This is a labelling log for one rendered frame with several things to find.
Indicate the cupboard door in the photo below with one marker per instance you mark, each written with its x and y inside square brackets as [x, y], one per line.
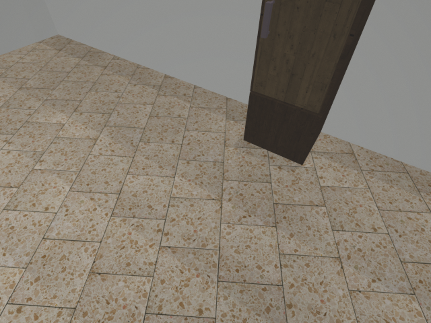
[297, 60]

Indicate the handle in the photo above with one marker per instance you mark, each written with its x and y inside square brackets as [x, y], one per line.
[266, 19]

